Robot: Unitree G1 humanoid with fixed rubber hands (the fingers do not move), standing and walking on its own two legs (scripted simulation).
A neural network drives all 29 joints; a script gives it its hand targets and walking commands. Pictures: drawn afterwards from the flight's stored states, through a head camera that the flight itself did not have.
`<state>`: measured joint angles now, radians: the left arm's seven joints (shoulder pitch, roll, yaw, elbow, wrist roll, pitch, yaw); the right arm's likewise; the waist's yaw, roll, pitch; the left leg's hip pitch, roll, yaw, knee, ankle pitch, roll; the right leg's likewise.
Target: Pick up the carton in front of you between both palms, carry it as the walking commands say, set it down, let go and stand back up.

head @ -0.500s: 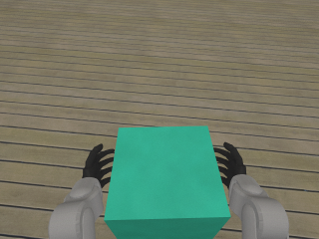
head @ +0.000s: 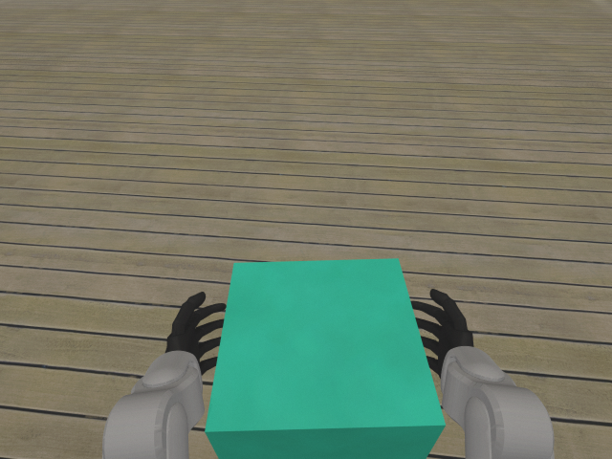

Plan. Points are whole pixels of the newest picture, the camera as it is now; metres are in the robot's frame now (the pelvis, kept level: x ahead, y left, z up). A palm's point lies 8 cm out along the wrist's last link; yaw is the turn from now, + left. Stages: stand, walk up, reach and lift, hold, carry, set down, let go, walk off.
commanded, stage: carry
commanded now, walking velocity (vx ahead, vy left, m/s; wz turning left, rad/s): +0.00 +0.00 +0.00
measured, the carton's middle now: (319, 383) +0.24 +0.00 +0.01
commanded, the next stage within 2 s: hold in 1.66 s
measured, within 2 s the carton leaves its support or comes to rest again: neither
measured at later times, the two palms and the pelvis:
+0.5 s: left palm (187, 382) +0.20 +0.14 +0.09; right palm (466, 378) +0.20 -0.16 +0.09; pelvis -0.03 -0.01 +0.00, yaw +0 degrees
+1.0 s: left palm (201, 379) +0.23 +0.15 +0.04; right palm (445, 376) +0.23 -0.15 +0.04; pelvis -0.05 +0.00 +0.00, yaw +0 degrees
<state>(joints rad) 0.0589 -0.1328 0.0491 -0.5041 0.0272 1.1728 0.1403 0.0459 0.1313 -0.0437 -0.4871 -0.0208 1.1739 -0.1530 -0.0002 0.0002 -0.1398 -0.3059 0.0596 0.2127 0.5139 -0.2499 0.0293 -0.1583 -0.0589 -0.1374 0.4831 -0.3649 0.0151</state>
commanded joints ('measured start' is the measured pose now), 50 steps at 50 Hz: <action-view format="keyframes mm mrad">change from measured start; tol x2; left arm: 1 -352 -656 -541 -124 -190 -27 -22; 9 -325 -636 -539 -119 -177 -28 -16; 16 -339 -628 -535 -111 -172 -21 -14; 22 -366 -611 -541 -52 -160 -26 -37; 28 -416 -562 -516 60 -129 -73 -88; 35 -485 -597 -501 161 -107 -160 -144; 40 -524 -610 -452 285 -65 -242 -183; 50 -666 -721 -384 572 -10 -466 -283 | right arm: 1 -346 671 541 -130 185 -31 22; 16 -335 640 538 -121 183 -25 25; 22 -359 619 538 -66 168 -30 49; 28 -412 569 507 51 128 -75 102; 33 -479 615 507 127 122 -140 149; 39 -505 610 449 259 66 -231 192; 50 -658 732 379 554 15 -470 296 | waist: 1 -2 -19 -152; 27 -6 -1 -69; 50 -2 6 -154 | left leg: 1 160 115 -105 -6 459 -8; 7 153 118 -113 -19 410 -6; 20 109 117 -130 -82 234 -6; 32 100 118 -141 -116 137 -9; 50 129 122 -140 -96 186 -8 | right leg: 1 -8 -118 68 -34 550 -9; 18 -69 -104 83 -87 266 -26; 26 -92 -98 90 -108 172 -32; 34 -97 -95 92 -105 129 -36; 50 -90 -94 93 -82 151 -40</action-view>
